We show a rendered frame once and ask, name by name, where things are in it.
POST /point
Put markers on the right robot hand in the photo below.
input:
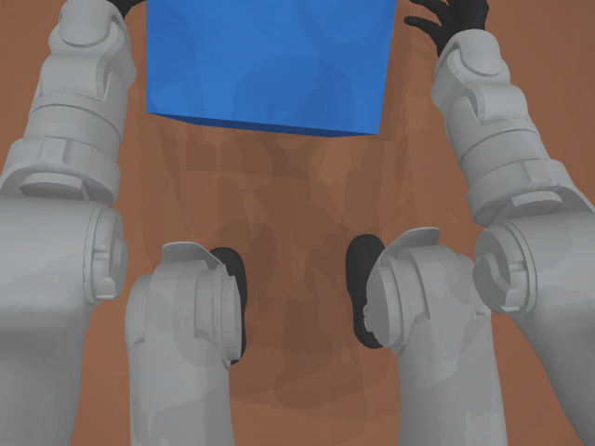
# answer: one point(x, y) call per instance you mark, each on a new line
point(460, 15)

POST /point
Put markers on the right robot upper arm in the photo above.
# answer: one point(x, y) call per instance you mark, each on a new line
point(540, 270)

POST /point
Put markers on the left robot foot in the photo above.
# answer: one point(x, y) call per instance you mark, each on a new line
point(235, 267)

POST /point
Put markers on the carton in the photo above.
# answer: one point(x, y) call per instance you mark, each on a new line
point(304, 67)

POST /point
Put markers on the robot right forearm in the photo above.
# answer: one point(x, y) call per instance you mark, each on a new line
point(506, 166)

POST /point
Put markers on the left robot hand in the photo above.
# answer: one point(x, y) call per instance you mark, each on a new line
point(125, 5)

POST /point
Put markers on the robot left forearm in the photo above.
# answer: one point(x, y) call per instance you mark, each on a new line
point(76, 123)

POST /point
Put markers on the left robot upper arm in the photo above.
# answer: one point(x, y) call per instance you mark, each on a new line
point(58, 259)

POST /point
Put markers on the right robot shin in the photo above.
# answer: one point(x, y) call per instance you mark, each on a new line
point(425, 236)

